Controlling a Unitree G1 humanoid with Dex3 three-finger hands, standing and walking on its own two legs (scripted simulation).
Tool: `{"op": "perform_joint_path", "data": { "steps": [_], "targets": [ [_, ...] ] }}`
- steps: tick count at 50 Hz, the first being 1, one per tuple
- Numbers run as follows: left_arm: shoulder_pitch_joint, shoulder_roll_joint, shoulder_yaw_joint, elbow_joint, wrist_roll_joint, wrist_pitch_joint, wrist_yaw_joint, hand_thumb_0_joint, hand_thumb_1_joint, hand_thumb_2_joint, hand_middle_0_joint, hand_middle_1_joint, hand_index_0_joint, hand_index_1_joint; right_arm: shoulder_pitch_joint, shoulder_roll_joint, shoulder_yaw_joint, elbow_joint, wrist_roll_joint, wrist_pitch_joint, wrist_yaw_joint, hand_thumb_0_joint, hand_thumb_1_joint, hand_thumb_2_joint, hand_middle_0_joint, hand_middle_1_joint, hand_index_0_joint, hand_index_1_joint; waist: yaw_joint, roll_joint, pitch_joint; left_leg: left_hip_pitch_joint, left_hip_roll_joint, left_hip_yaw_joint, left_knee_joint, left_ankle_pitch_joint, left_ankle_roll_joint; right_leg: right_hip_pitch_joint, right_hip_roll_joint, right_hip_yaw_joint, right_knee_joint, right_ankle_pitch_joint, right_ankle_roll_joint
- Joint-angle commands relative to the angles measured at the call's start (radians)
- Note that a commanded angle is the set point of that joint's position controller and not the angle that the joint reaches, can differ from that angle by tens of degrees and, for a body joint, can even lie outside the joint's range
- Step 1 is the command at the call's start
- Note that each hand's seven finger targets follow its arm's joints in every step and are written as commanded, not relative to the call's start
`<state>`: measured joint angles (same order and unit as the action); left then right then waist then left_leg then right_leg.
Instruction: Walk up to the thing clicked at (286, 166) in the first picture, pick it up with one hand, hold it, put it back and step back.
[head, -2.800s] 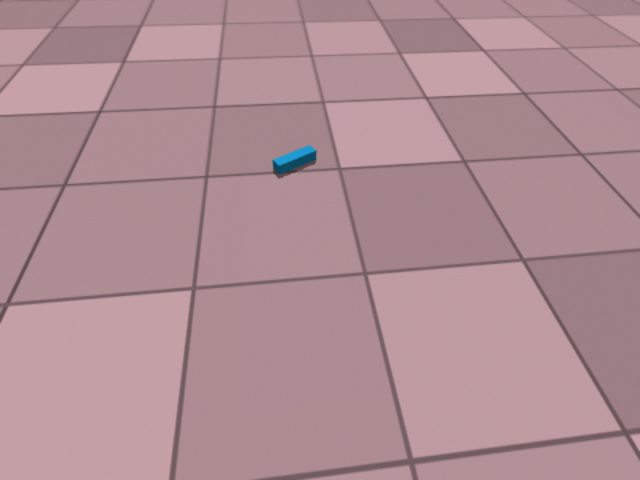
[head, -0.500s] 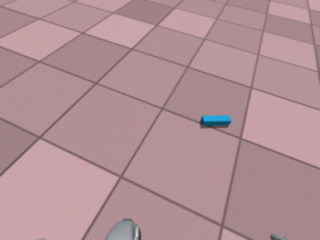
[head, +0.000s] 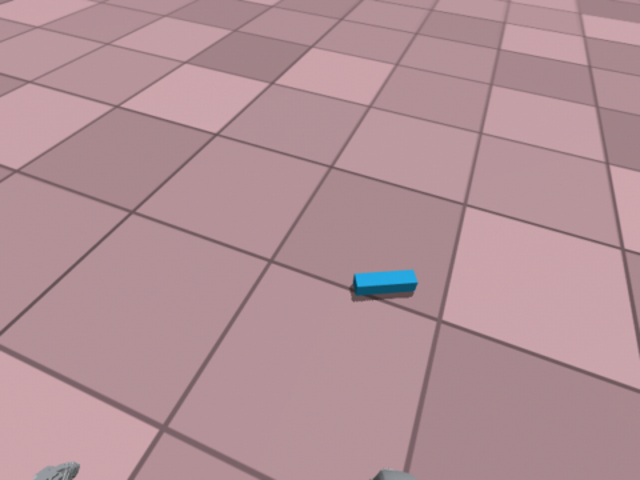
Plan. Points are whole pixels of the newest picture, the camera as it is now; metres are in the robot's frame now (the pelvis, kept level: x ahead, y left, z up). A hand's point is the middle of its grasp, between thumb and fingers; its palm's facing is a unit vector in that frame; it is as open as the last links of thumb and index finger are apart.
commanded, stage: walk up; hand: left
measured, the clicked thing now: (384, 282) +0.90 -0.29 -0.70
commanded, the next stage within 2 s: none
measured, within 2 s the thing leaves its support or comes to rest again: neither
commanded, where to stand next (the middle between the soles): +0.55 -0.63 m, yaw +9 degrees
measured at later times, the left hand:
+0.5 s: hand (224, 478) +0.17 +0.13 -0.14, palm faces +0.00 -0.96 -0.27, open 7.4 cm
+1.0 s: hand (370, 429) +0.22 -0.08 -0.11, palm faces +0.11 -0.92 -0.37, open 7.4 cm
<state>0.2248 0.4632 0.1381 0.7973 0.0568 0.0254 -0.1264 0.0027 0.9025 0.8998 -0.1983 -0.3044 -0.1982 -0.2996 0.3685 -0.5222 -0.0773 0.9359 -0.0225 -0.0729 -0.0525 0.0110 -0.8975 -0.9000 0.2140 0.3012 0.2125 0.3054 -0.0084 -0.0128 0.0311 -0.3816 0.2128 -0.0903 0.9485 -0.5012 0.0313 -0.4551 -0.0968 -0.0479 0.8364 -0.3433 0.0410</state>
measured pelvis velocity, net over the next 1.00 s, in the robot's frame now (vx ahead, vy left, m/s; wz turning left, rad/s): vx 0.24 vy -0.36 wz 0.08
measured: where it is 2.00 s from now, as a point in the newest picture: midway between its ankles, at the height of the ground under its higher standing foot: (508, 403)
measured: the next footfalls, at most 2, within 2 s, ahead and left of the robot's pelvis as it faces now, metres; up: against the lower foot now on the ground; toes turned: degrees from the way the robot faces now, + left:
left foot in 0.32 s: +0.23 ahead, +0.00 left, +0.00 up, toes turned +9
right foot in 0.72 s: +0.28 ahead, -0.44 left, +0.00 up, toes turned -1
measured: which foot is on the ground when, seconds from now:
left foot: up 0.00-0.30, down 0.32-0.74, up 0.76-1.00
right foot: down 0.00-0.32, up 0.34-0.70, down 0.72-1.00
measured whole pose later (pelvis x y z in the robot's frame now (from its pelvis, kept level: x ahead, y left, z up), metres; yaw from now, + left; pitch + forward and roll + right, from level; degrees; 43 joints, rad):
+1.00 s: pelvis +0.24 -0.36 +0.03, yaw +5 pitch -1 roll +0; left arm 0.37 0.42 0.10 0.81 0.06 0.02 -0.07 0.00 0.90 0.90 -0.20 -0.30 -0.20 -0.30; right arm 0.27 -0.43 -0.03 0.96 0.00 -0.09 -0.05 0.01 -0.90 -0.90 0.21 0.30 0.21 0.30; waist 0.10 -0.01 0.07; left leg -0.57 0.02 0.09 0.94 -0.39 0.04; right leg -0.25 0.02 -0.12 0.62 -0.34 -0.07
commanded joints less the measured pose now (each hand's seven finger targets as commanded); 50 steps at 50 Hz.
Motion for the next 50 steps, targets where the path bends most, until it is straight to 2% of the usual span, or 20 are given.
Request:
{"op": "perform_joint_path", "data": {
  "steps": [1, 4, 10, 13, 14, 15, 16, 17, 18, 21, 22, 32, 35, 36, 37, 38, 39, 41, 44, 50],
  "targets": [
    [0.068, 0.355, 0.091, -0.084, -0.027, -0.030, 0.050, 0.000, 0.900, 0.900, -0.200, -0.300, -0.200, -0.300, -0.070, -0.183, -0.037, -0.103, 0.021, -0.028, -0.035, 0.000, -0.900, -0.900, 0.200, 0.300, 0.200, 0.300, 0.086, -0.267, 0.048, -0.458, -0.126, 0.041, 0.348, 0.007, 0.018, 0.246, -0.274, 0.612, -0.673, -0.400, -0.222],
    [0.029, 0.250, 0.054, -0.059, -0.018, -0.044, 0.060, 0.000, 0.900, 0.900, -0.200, -0.300, -0.200, -0.300, 0.010, -0.168, -0.030, -0.023, 0.037, -0.042, -0.016, 0.000, -0.900, -0.900, 0.200, 0.300, 0.200, 0.300, 0.045, -0.227, 0.055, -0.324, -0.110, 0.073, 0.183, 0.089, 0.019, 0.215, -0.152, 0.284, -0.477, 0.006, -0.247],
    [0.048, 0.188, 0.014, -0.112, -0.002, -0.047, 0.055, 0.000, 0.900, 0.900, -0.200, -0.300, -0.200, -0.300, -0.006, -0.121, -0.019, -0.055, 0.027, -0.048, -0.001, 0.000, -0.900, -0.900, 0.200, 0.300, 0.200, 0.300, 0.065, -0.158, 0.013, -0.156, -0.165, 0.170, -0.138, 0.139, 0.020, 0.225, -0.162, 0.193, -0.457, 0.253, -0.296],
    [-0.027, 0.181, 0.005, -0.156, -0.011, -0.030, 0.050, 0.000, 0.900, 0.900, -0.200, -0.300, -0.200, -0.300, 0.122, -0.108, -0.028, -0.034, 0.032, -0.055, -0.010, 0.000, -0.900, -0.900, 0.200, 0.300, 0.200, 0.300, -0.018, -0.088, -0.051, 0.161, -0.200, 0.198, -0.365, 0.380, 0.019, 0.107, -0.115, 0.091, -0.307, 0.303, -0.246],
    [-0.014, 0.148, -0.008, -0.170, -0.015, -0.029, 0.048, 0.000, 0.900, 0.900, -0.200, -0.300, -0.200, -0.300, 0.199, -0.134, -0.042, -0.019, 0.023, -0.056, -0.023, 0.000, -0.900, -0.900, 0.200, 0.300, 0.200, 0.300, -0.055, -0.013, -0.109, 0.327, -0.179, 0.152, -0.428, 0.447, 0.017, 0.054, -0.069, 0.046, -0.160, 0.346, -0.205],
    [0.031, 0.105, -0.023, -0.175, -0.019, -0.027, 0.049, 0.000, 0.900, 0.900, -0.200, -0.300, -0.200, -0.300, 0.233, -0.197, -0.063, -0.019, 0.012, -0.055, -0.036, 0.000, -0.900, -0.900, 0.200, 0.300, 0.200, 0.300, -0.076, 0.121, -0.137, 0.462, -0.083, -0.004, -0.482, 0.376, 0.053, -0.084, 0.000, 0.004, 0.041, 0.193, -0.140],
    [0.086, 0.069, -0.026, -0.181, -0.010, -0.021, 0.051, 0.000, 0.900, 0.900, -0.200, -0.300, -0.200, -0.300, 0.244, -0.277, -0.084, -0.043, 0.002, -0.052, -0.048, 0.000, -0.900, -0.900, 0.200, 0.300, 0.200, 0.300, -0.059, 0.249, -0.184, 0.596, 0.178, -0.444, -0.529, 0.273, 0.151, -0.309, 0.092, 0.018, 0.223, -0.206, -0.083],
    [0.110, 0.162, -0.001, -0.149, -0.003, 0.006, 0.056, 0.000, 0.900, 0.900, -0.200, -0.300, -0.200, -0.300, 0.180, -0.282, -0.087, -0.086, 0.010, -0.047, -0.060, 0.000, -0.900, -0.900, 0.200, 0.300, 0.200, 0.300, -0.030, 0.049, -0.153, 0.447, 0.276, -0.603, -0.623, 0.020, 0.206, -0.283, 0.056, 0.141, 0.323, -0.185, -0.061],
    [0.146, 0.233, 0.019, -0.138, 0.001, 0.021, 0.056, 0.000, 0.900, 0.900, -0.200, -0.300, -0.200, -0.300, 0.098, -0.309, -0.092, -0.114, 0.036, -0.045, -0.063, 0.000, -0.900, -0.900, 0.200, 0.300, 0.200, 0.300, -0.017, 0.030, -0.109, 0.375, 0.331, -0.633, -0.673, -0.094, 0.272, -0.291, 0.020, 0.157, 0.408, -0.184, -0.045],
    [0.137, 0.226, 0.036, -0.102, 0.002, 0.030, 0.044, 0.000, 0.900, 0.900, -0.200, -0.300, -0.200, -0.300, 0.000, -0.217, -0.062, -0.116, 0.023, -0.049, -0.055, 0.000, -0.900, -0.900, 0.200, 0.300, 0.200, 0.300, 0.027, 0.000, -0.015, 0.147, 0.143, -0.300, -0.667, -0.028, 0.159, -0.175, -0.011, 0.187, 0.339, -0.065, -0.054],
    [0.146, 0.222, 0.041, -0.088, 0.002, 0.033, 0.039, 0.000, 0.900, 0.900, -0.200, -0.300, -0.200, -0.300, -0.014, -0.223, -0.059, -0.110, 0.020, -0.052, -0.046, 0.000, -0.900, -0.900, 0.200, 0.300, 0.200, 0.300, 0.036, 0.038, 0.027, 0.055, 0.128, -0.239, -0.660, -0.040, 0.165, -0.150, -0.027, 0.167, 0.324, -0.057, -0.044],
    [0.060, 0.185, 0.055, -0.093, -0.008, 0.042, -0.004, 0.000, 0.900, 0.900, -0.200, -0.300, -0.200, -0.300, -0.070, -0.322, -0.095, -0.090, -0.014, -0.048, -0.019, 0.000, -0.900, -0.900, 0.200, 0.300, 0.200, 0.300, 0.022, 0.259, 0.013, -0.073, 0.061, -0.038, -0.585, -0.167, 0.146, -0.021, -0.028, 0.041, 0.040, -0.065, -0.032],
    [0.259, 0.195, 0.075, -0.007, -0.009, 0.031, 0.011, 0.000, 0.900, 0.900, -0.200, -0.300, -0.200, -0.300, -0.161, -0.275, -0.079, -0.091, -0.020, -0.023, -0.026, 0.000, -0.900, -0.900, 0.200, 0.300, 0.200, 0.300, 0.143, 0.110, -0.055, -0.213, -0.009, 0.090, -0.309, -0.179, 0.093, 0.287, 0.043, -0.049, -0.154, -0.012, -0.039],
    [0.352, 0.234, 0.089, 0.030, 0.005, 0.021, 0.026, 0.000, 0.900, 0.900, -0.200, -0.300, -0.200, -0.300, -0.143, -0.183, -0.053, -0.087, -0.023, -0.011, -0.030, 0.000, -0.900, -0.900, 0.200, 0.300, 0.200, 0.300, 0.196, -0.124, -0.084, -0.302, -0.093, 0.189, -0.016, -0.170, 0.060, 0.387, 0.060, -0.021, -0.257, -0.071, -0.051],
    [0.391, 0.307, 0.098, 0.024, 0.021, 0.013, 0.040, 0.000, 0.900, 0.900, -0.200, -0.300, -0.200, -0.300, -0.139, -0.073, -0.015, -0.100, -0.009, 0.000, -0.034, 0.000, -0.900, -0.900, 0.200, 0.300, 0.200, 0.300, 0.238, -0.396, -0.002, -0.535, -0.225, 0.210, 0.306, -0.188, 0.013, 0.333, -0.095, 0.337, -0.452, -0.382, -0.086],
    [0.214, 0.363, 0.093, -0.056, 0.019, 0.001, 0.051, 0.000, 0.900, 0.900, -0.200, -0.300, -0.200, -0.300, -0.110, -0.105, -0.029, -0.113, 0.015, 0.003, -0.049, 0.000, -0.900, -0.900, 0.200, 0.300, 0.200, 0.300, 0.156, -0.400, 0.042, -0.571, -0.231, 0.081, 0.390, -0.107, 0.000, 0.255, -0.220, 0.617, -0.677, -0.491, -0.152],
    [0.090, 0.401, 0.095, -0.093, -0.004, -0.004, 0.058, 0.000, 0.900, 0.900, -0.200, -0.300, -0.200, -0.300, -0.098, -0.176, -0.049, -0.096, 0.011, -0.001, -0.057, 0.000, -0.900, -0.900, 0.200, 0.300, 0.200, 0.300, 0.098, -0.317, 0.073, -0.511, -0.162, 0.037, 0.375, -0.043, 0.008, 0.195, -0.281, 0.715, -0.732, -0.590, -0.203],
    [0.079, 0.311, 0.072, -0.082, -0.009, -0.016, 0.067, 0.000, 0.900, 0.900, -0.200, -0.300, -0.200, -0.300, -0.098, -0.207, -0.044, -0.027, 0.034, -0.011, -0.043, 0.000, -0.900, -0.900, 0.200, 0.300, 0.200, 0.300, 0.072, -0.187, 0.101, -0.448, -0.130, 0.022, 0.303, 0.067, 0.016, 0.173, -0.183, 0.492, -0.584, -0.302, -0.165],
    [0.068, 0.226, 0.042, -0.069, -0.008, -0.031, 0.072, 0.000, 0.900, 0.900, -0.200, -0.300, -0.200, -0.300, 0.011, -0.165, -0.024, 0.019, 0.035, -0.024, -0.028, 0.000, -0.900, -0.900, 0.200, 0.300, 0.200, 0.300, 0.048, -0.203, 0.086, -0.338, -0.143, 0.088, 0.143, 0.113, 0.011, 0.207, -0.114, 0.281, -0.463, 0.061, -0.206],
    [0.094, 0.175, 0.014, -0.119, 0.000, -0.032, 0.072, 0.000, 0.900, 0.900, -0.200, -0.300, -0.200, -0.300, -0.019, -0.121, -0.014, -0.025, 0.029, -0.030, -0.015, 0.000, -0.900, -0.900, 0.200, 0.300, 0.200, 0.300, 0.071, -0.154, 0.032, -0.181, -0.180, 0.163, -0.141, 0.173, 0.017, 0.258, -0.145, 0.232, -0.452, 0.264, -0.235]
  ]
}}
